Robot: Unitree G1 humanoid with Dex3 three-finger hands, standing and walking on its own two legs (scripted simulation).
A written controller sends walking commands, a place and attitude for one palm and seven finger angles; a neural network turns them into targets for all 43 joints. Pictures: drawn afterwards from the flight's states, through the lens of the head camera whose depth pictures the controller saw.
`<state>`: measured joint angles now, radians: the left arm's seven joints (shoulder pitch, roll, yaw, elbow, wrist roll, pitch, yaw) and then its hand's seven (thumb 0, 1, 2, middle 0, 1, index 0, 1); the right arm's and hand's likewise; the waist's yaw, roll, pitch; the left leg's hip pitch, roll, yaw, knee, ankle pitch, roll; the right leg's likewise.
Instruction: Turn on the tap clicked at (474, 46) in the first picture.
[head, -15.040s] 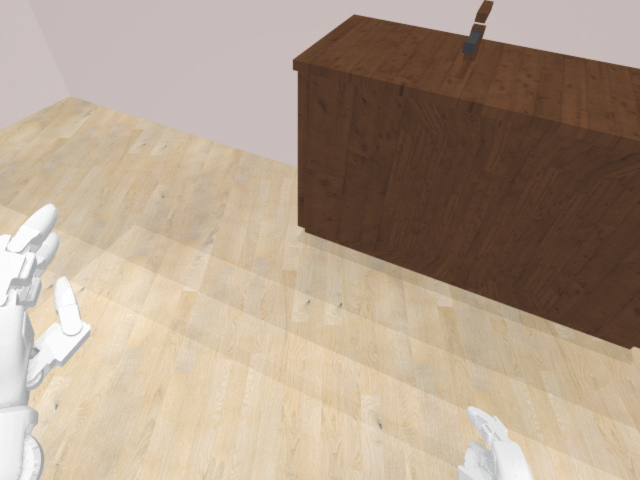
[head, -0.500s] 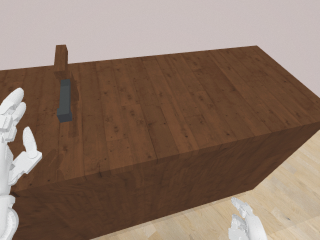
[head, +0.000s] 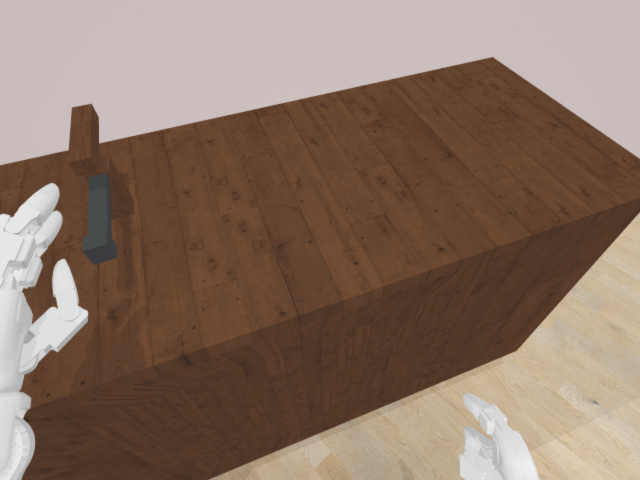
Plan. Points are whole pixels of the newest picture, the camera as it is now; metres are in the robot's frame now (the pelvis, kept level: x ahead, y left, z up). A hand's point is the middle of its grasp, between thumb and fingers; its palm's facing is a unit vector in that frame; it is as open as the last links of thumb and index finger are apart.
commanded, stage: come to a stop and stand still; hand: left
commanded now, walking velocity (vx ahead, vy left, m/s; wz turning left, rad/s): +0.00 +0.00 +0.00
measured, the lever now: (100, 247) +0.35 +0.30 +0.10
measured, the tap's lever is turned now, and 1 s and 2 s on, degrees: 0 0 0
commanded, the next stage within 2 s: look again from close up in 0.56 s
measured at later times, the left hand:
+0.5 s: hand (48, 330) +0.22 +0.27 +0.15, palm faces +0.38 -0.85 -0.36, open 7.4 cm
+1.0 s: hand (29, 331) +0.22 +0.28 +0.16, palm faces +0.40 -0.85 -0.35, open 7.4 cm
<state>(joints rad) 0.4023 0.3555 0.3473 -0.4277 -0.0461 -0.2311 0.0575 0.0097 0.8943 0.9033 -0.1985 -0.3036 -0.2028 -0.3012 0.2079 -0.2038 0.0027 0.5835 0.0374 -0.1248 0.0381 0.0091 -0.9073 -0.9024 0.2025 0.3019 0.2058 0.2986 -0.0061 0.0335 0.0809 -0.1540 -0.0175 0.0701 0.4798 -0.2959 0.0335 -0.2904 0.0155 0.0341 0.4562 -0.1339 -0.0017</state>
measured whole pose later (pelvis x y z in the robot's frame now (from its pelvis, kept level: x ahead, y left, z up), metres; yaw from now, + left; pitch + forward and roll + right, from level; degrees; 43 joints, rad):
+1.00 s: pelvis +0.00 +0.02 +0.00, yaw +2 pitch -3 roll -1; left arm 0.40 0.36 0.34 -0.46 -0.03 -0.20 0.09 0.01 0.89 0.90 -0.21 -0.31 -0.21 -0.30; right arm 0.21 -0.18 0.03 0.57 0.02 -0.11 0.00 0.01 -0.91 -0.90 0.20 0.30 0.21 0.30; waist 0.03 -0.05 0.09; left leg -0.12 -0.05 0.04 0.46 -0.29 0.06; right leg -0.23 -0.02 0.01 0.40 -0.12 0.03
